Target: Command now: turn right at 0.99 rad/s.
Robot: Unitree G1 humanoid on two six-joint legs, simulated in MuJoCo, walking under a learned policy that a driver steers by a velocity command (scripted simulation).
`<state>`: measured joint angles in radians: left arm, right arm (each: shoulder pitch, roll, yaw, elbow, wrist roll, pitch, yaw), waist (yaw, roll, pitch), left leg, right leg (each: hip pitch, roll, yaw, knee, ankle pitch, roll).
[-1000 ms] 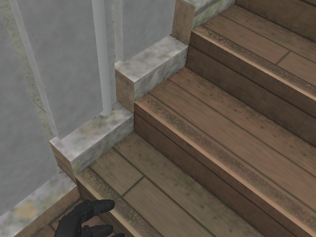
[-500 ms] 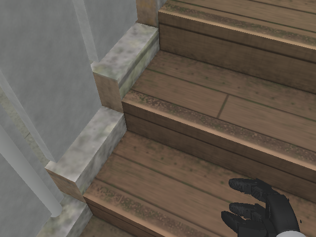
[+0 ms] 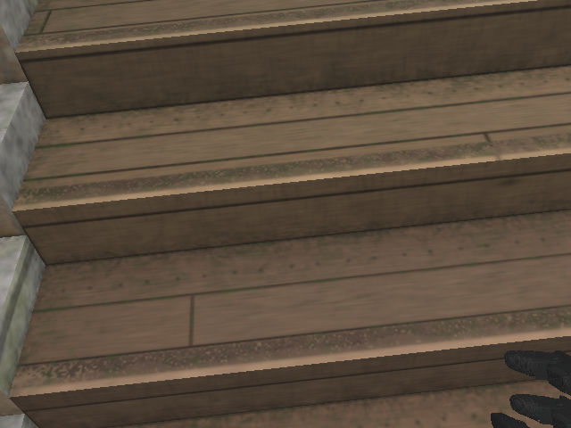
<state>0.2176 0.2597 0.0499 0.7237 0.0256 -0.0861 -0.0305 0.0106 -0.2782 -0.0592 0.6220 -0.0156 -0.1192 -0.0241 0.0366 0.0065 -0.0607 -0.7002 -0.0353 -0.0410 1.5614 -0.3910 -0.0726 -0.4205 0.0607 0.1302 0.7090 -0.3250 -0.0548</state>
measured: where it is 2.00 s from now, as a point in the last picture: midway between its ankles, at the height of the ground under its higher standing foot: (154, 160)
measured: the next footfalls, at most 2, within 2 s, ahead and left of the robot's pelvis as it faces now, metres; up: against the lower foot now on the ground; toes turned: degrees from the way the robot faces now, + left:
left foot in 0.42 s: +0.07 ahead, +0.21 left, +0.00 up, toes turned -10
right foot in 0.72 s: +0.39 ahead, +0.02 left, +0.17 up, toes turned +3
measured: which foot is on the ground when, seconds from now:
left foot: up 0.00-0.40, down 0.42-0.74, up 0.76-1.00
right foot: down 0.00-0.40, up 0.42-0.70, down 0.72-1.00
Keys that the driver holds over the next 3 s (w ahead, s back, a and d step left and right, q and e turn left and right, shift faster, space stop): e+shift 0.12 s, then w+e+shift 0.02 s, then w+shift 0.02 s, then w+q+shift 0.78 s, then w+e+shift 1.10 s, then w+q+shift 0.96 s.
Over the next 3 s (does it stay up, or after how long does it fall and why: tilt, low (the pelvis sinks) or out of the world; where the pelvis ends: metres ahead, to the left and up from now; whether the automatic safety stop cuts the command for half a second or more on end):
stays up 1.71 0.17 0.88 its command is cut before an obstacle after 1.0 s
